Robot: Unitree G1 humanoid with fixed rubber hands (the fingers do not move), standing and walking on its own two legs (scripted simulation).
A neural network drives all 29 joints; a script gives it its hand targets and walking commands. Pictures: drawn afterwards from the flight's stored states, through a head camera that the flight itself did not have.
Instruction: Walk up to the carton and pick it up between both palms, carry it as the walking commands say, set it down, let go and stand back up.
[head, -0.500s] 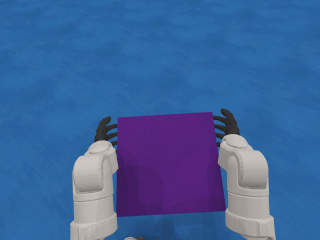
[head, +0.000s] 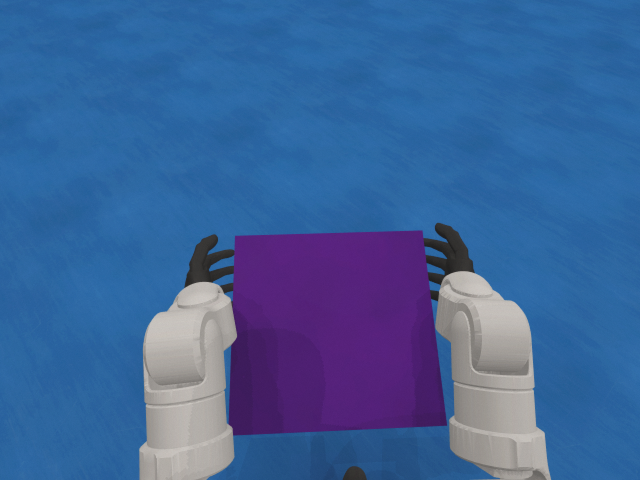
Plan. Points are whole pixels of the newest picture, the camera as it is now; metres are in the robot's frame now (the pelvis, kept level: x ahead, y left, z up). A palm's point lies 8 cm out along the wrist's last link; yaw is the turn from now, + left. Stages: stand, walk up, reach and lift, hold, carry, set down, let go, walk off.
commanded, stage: carry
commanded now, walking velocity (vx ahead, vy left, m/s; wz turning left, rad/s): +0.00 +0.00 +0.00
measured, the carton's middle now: (328, 333) +0.30 +0.03 -0.01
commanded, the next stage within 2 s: none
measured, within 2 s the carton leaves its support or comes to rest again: neither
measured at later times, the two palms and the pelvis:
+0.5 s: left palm (265, 202) +0.45 +0.13 +0.08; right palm (475, 205) +0.45 -0.16 +0.10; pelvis +0.15 -0.01 +0.01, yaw -2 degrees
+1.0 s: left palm (251, 221) +0.42 +0.15 +0.07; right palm (465, 239) +0.41 -0.15 +0.07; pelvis +0.14 +0.01 +0.01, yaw -2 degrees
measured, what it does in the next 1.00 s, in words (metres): walks ahead: left foot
